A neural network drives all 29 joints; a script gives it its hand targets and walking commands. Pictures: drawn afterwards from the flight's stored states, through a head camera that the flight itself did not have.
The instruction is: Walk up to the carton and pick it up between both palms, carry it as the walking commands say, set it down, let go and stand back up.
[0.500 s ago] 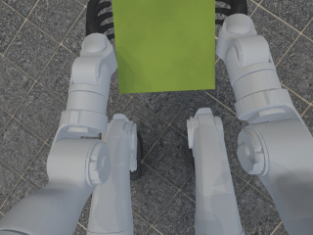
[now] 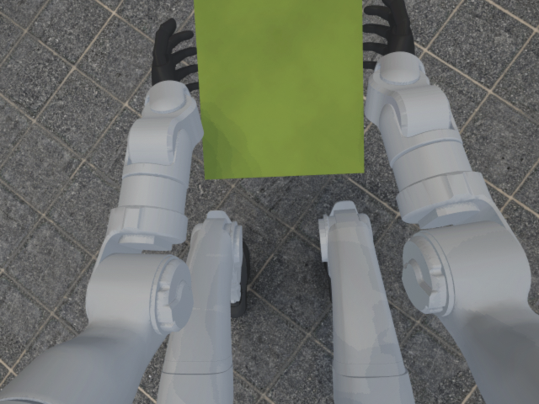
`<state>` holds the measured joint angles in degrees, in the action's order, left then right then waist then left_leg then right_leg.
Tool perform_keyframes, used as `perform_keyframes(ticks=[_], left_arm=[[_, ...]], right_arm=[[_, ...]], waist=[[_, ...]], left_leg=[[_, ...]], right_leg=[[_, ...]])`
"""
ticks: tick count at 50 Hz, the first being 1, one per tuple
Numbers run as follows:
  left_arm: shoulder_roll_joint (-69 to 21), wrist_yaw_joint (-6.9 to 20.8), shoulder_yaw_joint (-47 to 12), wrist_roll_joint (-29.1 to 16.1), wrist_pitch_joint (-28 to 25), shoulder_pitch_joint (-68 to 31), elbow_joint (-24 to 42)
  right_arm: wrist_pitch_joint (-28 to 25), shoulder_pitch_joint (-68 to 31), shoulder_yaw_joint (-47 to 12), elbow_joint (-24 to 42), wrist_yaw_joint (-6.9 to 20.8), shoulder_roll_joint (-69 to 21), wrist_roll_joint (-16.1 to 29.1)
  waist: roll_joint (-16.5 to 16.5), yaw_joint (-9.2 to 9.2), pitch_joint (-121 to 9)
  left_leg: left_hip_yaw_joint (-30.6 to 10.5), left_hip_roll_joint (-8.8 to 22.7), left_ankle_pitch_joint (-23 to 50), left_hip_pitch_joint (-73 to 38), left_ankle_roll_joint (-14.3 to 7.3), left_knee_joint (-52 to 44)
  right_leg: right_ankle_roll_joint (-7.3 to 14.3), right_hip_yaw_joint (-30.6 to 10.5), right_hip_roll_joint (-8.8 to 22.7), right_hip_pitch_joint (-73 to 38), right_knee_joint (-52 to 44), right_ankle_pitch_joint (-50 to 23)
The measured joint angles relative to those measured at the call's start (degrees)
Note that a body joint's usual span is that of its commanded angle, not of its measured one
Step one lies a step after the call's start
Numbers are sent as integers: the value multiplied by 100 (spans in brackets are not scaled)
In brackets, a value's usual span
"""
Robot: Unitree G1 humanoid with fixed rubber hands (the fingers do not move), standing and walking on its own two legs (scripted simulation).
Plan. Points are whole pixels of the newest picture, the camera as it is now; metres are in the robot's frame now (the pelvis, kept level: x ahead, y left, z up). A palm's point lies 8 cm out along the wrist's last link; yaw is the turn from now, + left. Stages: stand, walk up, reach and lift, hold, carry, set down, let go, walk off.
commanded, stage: reach and lift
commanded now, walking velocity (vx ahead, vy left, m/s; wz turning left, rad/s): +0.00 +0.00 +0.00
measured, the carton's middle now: (280, 97) +0.52 -0.01 -0.14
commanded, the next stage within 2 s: none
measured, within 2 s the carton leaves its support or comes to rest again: neither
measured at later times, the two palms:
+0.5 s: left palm (137, 77) +0.48 +0.13 +0.03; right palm (413, 45) +0.49 -0.14 +0.03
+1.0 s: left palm (72, 42) +0.46 +0.13 +0.12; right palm (463, 3) +0.47 -0.14 +0.12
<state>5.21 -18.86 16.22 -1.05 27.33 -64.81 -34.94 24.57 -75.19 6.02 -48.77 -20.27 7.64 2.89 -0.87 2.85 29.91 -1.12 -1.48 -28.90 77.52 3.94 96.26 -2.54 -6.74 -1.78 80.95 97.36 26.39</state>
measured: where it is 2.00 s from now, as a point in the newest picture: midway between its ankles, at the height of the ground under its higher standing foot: (287, 287)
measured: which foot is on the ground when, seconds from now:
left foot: down 0.00-1.00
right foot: down 0.00-1.00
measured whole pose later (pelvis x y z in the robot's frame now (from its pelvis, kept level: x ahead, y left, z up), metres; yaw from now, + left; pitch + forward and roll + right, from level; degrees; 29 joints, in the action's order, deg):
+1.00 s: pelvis +0.02 +0.00 +0.12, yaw -1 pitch +4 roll +3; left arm 1.2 -15.1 16.8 4.3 28.3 -52.1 -38.4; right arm 26.8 -59.2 8.3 -47.5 -20.4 1.7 -0.5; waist -0.8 1.5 19.1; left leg -1.2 -1.4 -21.7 50.4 3.2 67.9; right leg -2.5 -6.7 -0.7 53.8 70.0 20.2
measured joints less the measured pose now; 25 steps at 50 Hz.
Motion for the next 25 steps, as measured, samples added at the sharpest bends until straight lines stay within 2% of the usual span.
perform_keyframes(ticks=[14,25], left_arm=[[-114,45,0,81,112,411,178],[-170,103,10,160,65,486,7]], right_arm=[[105,416,0,172,-3,-142,0],[149,616,57,216,-7,-205,-120]], waist=[[2,-54,-2],[5,-58,-29]], left_leg=[[0,0,96,-901,-20,-643],[-1,-1,284,-1449,-63,-1232]], right_leg=[[0,4,29,-908,-628,-71],[0,4,50,-1479,-1235,-252]])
